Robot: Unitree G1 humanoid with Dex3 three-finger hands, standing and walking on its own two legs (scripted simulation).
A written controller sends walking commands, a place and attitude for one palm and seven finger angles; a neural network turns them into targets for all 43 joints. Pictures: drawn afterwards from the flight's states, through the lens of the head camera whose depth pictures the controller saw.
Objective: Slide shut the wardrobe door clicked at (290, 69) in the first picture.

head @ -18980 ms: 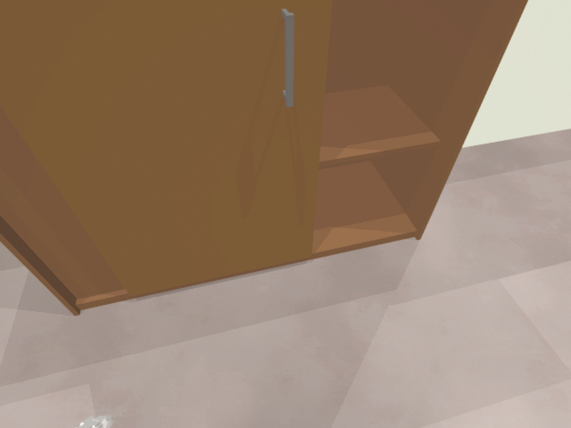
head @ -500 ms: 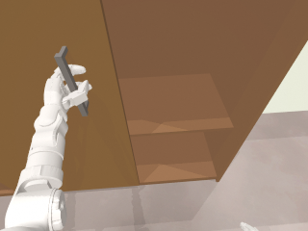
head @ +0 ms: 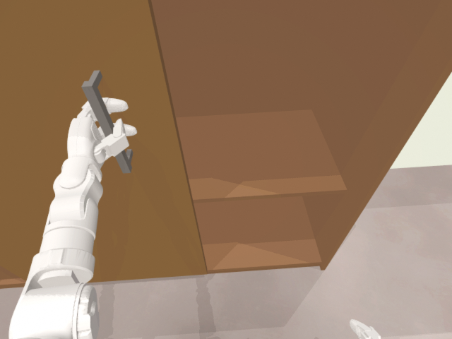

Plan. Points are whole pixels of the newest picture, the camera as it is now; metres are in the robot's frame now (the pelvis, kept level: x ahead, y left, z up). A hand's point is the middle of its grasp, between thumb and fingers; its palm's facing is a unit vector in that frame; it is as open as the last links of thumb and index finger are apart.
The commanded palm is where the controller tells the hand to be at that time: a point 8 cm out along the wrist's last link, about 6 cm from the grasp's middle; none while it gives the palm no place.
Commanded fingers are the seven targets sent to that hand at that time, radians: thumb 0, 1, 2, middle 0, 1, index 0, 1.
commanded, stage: grip the handle and tug to test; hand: left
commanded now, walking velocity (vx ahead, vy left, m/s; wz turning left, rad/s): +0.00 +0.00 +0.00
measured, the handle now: (113, 127) +0.46 +0.22 +0.15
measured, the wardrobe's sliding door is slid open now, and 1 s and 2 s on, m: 0.50 0.48 0.40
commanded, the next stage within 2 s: tug the door sideways, standing still in 0.26 s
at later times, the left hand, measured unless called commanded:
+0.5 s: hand (123, 142) +0.41 +0.19 +0.16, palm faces +0.11 -0.99 -0.02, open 5.5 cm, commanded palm +0.38 +0.22 +0.15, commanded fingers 0.00 0.90 0.90 -0.45 -1.40 -0.45 -1.40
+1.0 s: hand (136, 141) +0.41 +0.16 +0.16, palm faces +0.19 -0.98 -0.05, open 5.6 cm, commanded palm +0.39 +0.16 +0.15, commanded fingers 0.00 0.90 0.90 -0.45 -1.40 -0.45 -1.40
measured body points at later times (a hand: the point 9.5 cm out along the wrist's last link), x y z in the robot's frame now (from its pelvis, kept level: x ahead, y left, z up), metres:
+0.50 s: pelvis +0.04 +0.01 +0.01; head +0.05 -0.01 +0.45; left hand +0.40 +0.24 +0.16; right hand +0.19 -0.24 -0.09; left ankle +0.04 +0.14 -0.72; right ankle -0.07 -0.13 -0.72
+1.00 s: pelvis +0.01 +0.00 +0.00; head +0.04 -0.02 +0.45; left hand +0.39 +0.22 +0.16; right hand +0.16 -0.23 -0.12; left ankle +0.04 +0.14 -0.72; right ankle -0.07 -0.13 -0.72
